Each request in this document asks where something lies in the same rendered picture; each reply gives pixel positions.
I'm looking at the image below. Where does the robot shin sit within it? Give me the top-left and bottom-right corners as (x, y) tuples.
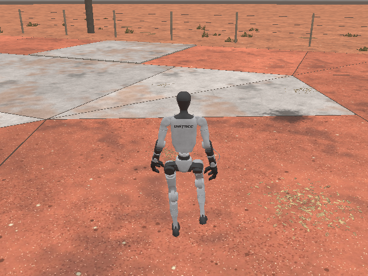
(168, 193), (178, 229)
(197, 178), (205, 217)

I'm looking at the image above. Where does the robot left shin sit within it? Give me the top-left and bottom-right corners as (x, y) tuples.
(168, 193), (178, 229)

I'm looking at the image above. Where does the robot right shin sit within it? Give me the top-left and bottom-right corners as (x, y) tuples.
(197, 178), (205, 217)

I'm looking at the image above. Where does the left robot upper arm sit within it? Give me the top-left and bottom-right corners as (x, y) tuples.
(157, 116), (172, 148)

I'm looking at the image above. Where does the right robot upper arm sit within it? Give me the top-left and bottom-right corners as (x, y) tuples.
(196, 116), (211, 149)

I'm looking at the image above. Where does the robot left forearm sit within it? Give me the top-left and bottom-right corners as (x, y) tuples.
(152, 139), (163, 163)

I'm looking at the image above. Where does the robot right forearm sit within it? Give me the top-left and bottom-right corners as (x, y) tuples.
(205, 140), (217, 167)

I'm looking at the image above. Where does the right robot hand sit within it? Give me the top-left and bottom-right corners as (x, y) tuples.
(204, 166), (218, 180)

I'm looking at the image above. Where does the left robot hand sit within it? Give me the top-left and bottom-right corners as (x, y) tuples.
(151, 160), (164, 173)

